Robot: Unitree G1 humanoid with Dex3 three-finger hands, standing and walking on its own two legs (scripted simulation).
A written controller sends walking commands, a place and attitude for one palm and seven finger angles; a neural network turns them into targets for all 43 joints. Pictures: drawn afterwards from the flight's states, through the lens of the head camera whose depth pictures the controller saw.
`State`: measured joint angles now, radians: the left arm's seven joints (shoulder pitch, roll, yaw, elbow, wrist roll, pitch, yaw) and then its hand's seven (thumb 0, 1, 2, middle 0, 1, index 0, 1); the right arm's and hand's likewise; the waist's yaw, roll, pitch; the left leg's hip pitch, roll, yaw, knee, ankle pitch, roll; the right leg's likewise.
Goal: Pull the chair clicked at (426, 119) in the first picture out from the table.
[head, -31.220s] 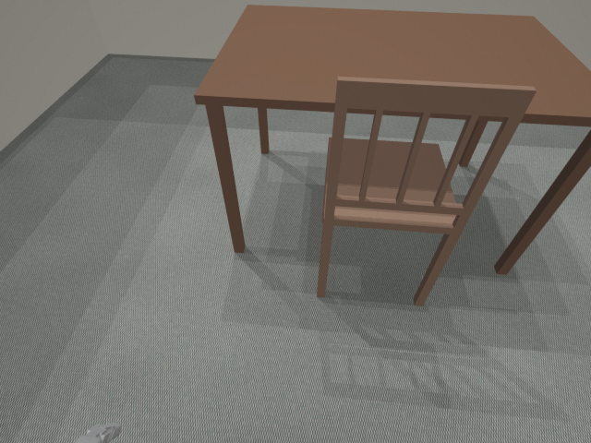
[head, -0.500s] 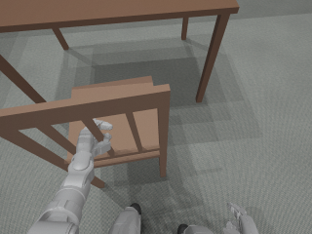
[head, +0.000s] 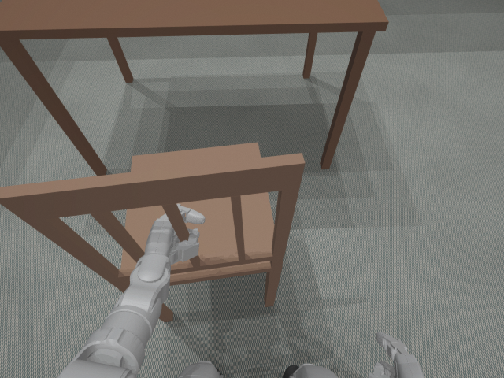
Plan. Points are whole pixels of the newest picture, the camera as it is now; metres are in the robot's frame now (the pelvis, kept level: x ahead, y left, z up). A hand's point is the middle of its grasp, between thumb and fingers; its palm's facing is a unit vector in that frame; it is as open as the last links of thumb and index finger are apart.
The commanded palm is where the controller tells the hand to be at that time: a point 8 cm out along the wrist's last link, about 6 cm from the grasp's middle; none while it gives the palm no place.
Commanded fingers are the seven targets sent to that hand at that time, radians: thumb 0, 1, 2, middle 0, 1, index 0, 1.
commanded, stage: stop walking, hand still on the chair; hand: left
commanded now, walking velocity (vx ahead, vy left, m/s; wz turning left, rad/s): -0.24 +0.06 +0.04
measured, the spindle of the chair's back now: (184, 237) +0.36 +0.15 -0.08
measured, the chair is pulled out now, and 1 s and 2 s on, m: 0.48 0.57 0.57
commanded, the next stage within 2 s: open the thumb and straighten the fingers in 1.04 s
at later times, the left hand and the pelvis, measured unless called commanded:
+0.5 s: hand (181, 295) +0.24 +0.13 -0.06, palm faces -0.02 -0.99 -0.17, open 5.0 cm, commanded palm +0.23 +0.18 -0.05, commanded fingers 0.00 0.90 0.90 -0.50 -1.45 -0.50 -1.45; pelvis -0.04 +0.01 +0.01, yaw +1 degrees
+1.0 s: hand (181, 292) +0.25 +0.13 -0.06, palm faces -0.03 -0.98 -0.19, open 5.0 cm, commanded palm +0.23 +0.18 -0.05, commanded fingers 0.00 0.90 0.90 -0.50 -1.45 -0.50 -1.45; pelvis +0.00 +0.01 +0.01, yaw +1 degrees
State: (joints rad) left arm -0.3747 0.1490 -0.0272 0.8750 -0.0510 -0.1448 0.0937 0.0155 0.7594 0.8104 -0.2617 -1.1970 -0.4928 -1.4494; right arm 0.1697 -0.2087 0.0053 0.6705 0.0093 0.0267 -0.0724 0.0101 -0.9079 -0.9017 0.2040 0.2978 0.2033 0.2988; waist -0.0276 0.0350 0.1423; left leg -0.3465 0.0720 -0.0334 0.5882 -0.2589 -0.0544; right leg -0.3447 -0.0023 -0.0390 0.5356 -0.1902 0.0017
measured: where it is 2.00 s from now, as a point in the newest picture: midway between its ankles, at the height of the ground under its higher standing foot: outside the picture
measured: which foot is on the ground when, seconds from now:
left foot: down 0.00-1.00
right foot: down 0.00-1.00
